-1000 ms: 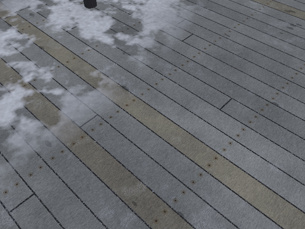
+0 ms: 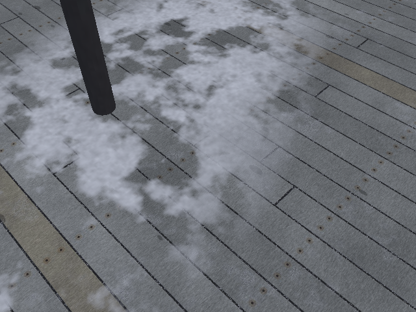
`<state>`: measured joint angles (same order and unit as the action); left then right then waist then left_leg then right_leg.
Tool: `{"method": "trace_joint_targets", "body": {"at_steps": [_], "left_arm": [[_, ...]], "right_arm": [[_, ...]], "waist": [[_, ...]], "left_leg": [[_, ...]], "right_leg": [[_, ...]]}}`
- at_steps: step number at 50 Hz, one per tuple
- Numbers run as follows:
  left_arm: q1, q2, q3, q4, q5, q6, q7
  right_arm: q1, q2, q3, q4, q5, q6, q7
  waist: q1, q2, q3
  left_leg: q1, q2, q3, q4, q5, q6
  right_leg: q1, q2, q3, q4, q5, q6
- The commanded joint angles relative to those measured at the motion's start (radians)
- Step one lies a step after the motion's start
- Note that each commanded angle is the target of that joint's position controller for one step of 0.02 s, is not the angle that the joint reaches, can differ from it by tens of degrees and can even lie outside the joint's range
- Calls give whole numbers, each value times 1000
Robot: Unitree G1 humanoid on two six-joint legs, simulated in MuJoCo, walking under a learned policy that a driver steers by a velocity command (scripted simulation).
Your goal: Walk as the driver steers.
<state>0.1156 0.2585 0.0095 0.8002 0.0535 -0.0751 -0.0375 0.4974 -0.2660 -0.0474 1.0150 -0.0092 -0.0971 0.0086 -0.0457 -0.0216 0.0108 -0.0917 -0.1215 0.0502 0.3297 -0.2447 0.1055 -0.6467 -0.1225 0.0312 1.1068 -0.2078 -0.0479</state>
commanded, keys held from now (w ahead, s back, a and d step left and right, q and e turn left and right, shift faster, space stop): w+q+shift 0.06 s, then q+shift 0.26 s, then e+shift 0.68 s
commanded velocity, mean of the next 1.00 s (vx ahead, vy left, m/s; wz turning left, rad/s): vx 0.29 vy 0.00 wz -0.06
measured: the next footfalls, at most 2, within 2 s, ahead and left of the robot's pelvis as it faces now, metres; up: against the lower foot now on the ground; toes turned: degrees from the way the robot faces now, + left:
right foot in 0.20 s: +0.43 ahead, -0.12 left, +0.00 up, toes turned +7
left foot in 0.58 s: +0.48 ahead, +0.14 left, +0.00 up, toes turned +13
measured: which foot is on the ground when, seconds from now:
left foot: down 0.00-0.20, up 0.22-0.56, down 0.58-0.98, up 1.00-1.00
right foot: up 0.00-0.18, down 0.20-0.60, up 0.62-0.96, down 0.98-1.00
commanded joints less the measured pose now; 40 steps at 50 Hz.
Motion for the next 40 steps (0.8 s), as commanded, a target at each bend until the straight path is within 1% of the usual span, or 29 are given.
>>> {"method": "trace_joint_targets", "body": {"at_steps": [1, 3, 6, 7, 8, 9, 10, 11, 12, 13, 14, 15, 16, 17, 18, 20, 22, 24, 27, 28, 29, 30, 31, 32, 33, 34, 36, 38, 40], "left_arm": [[-121, 31, -16, -114, 0, -10, -19], [-175, 29, -25, -132, -20, -16, -26], [-203, 63, -17, -151, -22, -23, 3], [-160, 89, -9, -146, -16, -29, 17], [-48, 126, 6, -118, -10, -37, 31], [111, 155, 21, -77, -8, -49, 43], [258, 215, 39, -49, 12, -59, 55], [340, 279, 51, -51, 43, -57, 49], [335, 247, 52, -70, 8, -36, 30], [219, 184, 49, -104, -14, -21, 35], [151, 95, 29, -107, -19, -15, 41], [133, 64, 19, -94, -17, -12, 51], [139, 68, 20, -79, -21, -10, 63], [160, 68, 20, -61, -27, -14, 65], [162, 77, 24, -46, -32, -21, 62], [145, 92, 29, -33, -27, -33, 53], [92, 92, 29, -25, -28, -36, 36], [102, 94, 30, -1, -43, -32, 17], [114, 171, 60, 8, -56, -8, 7], [120, 181, 68, 7, -57, 3, 9], [154, 161, 67, 9, -54, 14, 11], [218, 98, 55, -11, -52, 24, 14], [343, 26, 41, -10, -55, 45, 32], [336, 89, 56, 4, -46, 74, 43], [289, 120, 71, -6, -36, 96, 45], [275, 125, 81, -8, -34, 110, 43], [282, 116, 88, -7, -28, 135, 37], [259, 92, 89, -28, -34, 147, 31], [208, 69, 83, -62, -37, 155, 16]], "right_arm": [[-73, -92, -15, -82, 9, -31, 0], [-52, -136, -29, -87, 18, -37, 3], [13, -164, -38, -66, 21, -23, 4], [28, -170, -41, -64, 17, -16, -1], [18, -183, -46, -68, 16, -8, -9], [-29, -203, -52, -85, 28, -1, -16], [-63, -153, -46, -121, 38, -1, -22], [40, 7, -19, -161, 56, 7, -37], [125, -74, -35, -178, 75, 27, -60], [51, -129, -47, -183, 53, 42, -61], [-39, -131, -51, -190, 25, 57, -48], [-91, -113, -53, -197, 9, 70, -29], [-103, -84, -51, -205, -6, 89, -12], [-113, -45, -43, -213, -17, 103, -1], [-113, -12, -34, -226, -22, 112, 6], [-134, 4, -25, -245, -30, 117, 14], [-155, 14, -5, -254, -27, 113, 22], [-189, 0, 7, -242, -25, 112, 24], [-253, -56, 7, -259, -25, 102, 7], [-241, -72, 4, -254, -28, 90, -1], [-224, -106, -2, -248, -35, 75, -10], [-205, -179, -13, -267, -47, 60, -22], [-220, -233, -27, -296, -26, 70, -29], [-226, -217, -32, -312, 3, 89, -40], [-276, -161, -15, -321, 4, 98, -48], [-358, -113, 0, -333, -2, 106, -56], [-409, -88, 5, -349, -11, 106, -66], [-403, -74, 5, -349, -15, 100, -70], [-382, -79, -1, -340, -19, 94, -69]], "waist": [[54, 26, 157], [30, 41, 133], [-7, 53, 100], [5, 76, 51], [52, 107, -21], [140, 119, -94], [192, 104, -199], [128, -160, -391], [102, -191, -596], [98, -166, -551], [92, -110, -367], [84, -110, -250], [66, -124, -166], [53, -127, -123], [31, -125, -111], [4, -99, -107], [-25, -111, -108], [-16, -139, -106], [-14, -94, -66], [-21, -71, -61], [-12, -23, -59], [14, 141, -111], [54, 305, -183], [13, 275, -220], [35, 204, -144], [77, 180, -78], [98, 191, -51], [96, 152, -60], [79, 156, -61]], "left_leg": [[-224, 209, -248, -280, 181, 155], [-244, 201, -229, -303, 332, 130], [-30, 200, -222, -153, 736, 75], [34, 188, -229, -48, 867, 43], [38, 175, -240, 109, 932, 9], [-12, 146, -242, 323, 862, -21], [-157, 92, -242, 575, 577, -40], [-397, -23, -129, 990, -413, -59], [-471, 12, -164, 1163, -427, -55], [-507, 69, -145, 1142, -296, -63], [-555, 105, -112, 1068, -218, -81], [-588, 126, -105, 1036, -194, -100], [-555, 145, -98, 1007, -178, -115], [-515, 147, -104, 962, -176, -116], [-489, 140, -107, 921, -180, -117], [-462, 123, -117, 811, -136, -102], [-328, 124, -95, 564, 13, -82], [-201, 109, -46, 410, 159, -82], [-140, 103, -52, 268, 196, -82], [-85, 103, -57, 190, 226, -78], [-30, 141, -71, 125, 281, -71], [60, 370, -252, 104, 602, -39], [97, 577, -374, 112, 826, 66], [45, 569, -369, 54, 645, 136], [-32, 511, -318, -3, 436, 123], [-91, 453, -254, -40, 289, 90], [-154, 418, -147, -60, 275, 91], [-151, 423, -89, -57, 269, 99], [-123, 442, -54, -48, 243, 101]], "right_leg": [[27, -4, -49, -289, 188, 49], [196, 49, -84, -450, 329, 51], [231, 121, -93, -574, 370, 29], [292, 156, -86, -612, 328, 18], [426, 178, -68, -626, 306, 7], [596, 135, -39, -679, 402, 1], [814, -17, 48, -623, 563, -5], [1097, -408, 305, -436, 1253, -60], [1178, -476, 426, -433, 1380, -130], [1047, -403, 363, -531, 1067, -148], [890, -311, 240, -593, 865, -117], [790, -262, 166, -641, 771, -106], [665, -243, 101, -685, 767, -103], [573, -224, 77, -722, 774, -116], [514, -223, 69, -750, 774, -140], [449, -220, 42, -778, 819, -173], [350, -150, -59, -802, 767, -138], [312, -88, -74, -815, 661, -112], [322, -82, -1, -757, 533, -90], [309, -61, 21, -706, 435, -67], [291, -13, 27, -630, 307, -36], [229, 68, -20, -457, -14, 11], [157, 173, -79, -209, -456, 28], [126, 165, -42, -41, -475, 20], [103, 135, -19, 19, -397, 19], [98, 112, -20, 29, -325, 30], [137, 100, -46, 78, -253, 63], [147, 95, -58, 64, -221, 77], [150, 76, -62, -36, -203, 76]]}}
